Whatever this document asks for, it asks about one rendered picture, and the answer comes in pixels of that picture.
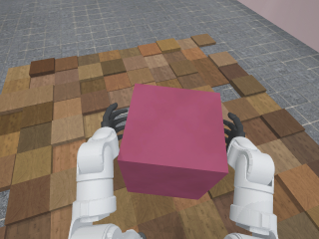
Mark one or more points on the left robot hand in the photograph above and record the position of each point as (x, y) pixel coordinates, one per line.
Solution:
(110, 121)

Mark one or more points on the robot left shin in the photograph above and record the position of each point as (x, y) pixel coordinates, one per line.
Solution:
(132, 230)

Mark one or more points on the right robot hand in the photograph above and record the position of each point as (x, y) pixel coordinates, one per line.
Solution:
(236, 129)

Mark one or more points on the robot right forearm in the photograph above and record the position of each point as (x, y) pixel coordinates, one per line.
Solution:
(252, 207)

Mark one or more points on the robot left upper arm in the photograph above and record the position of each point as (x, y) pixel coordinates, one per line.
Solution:
(98, 231)

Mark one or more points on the robot left forearm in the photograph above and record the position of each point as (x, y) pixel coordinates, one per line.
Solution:
(95, 199)

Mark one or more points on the carton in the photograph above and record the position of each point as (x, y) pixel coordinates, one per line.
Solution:
(173, 142)

